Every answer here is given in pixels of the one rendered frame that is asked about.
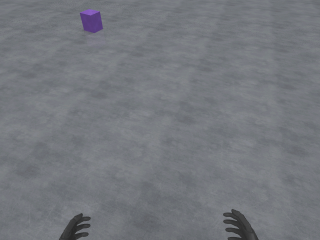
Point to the carton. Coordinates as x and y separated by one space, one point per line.
91 20

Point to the robot right hand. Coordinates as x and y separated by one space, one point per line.
245 230

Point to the robot left hand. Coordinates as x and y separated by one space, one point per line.
73 227

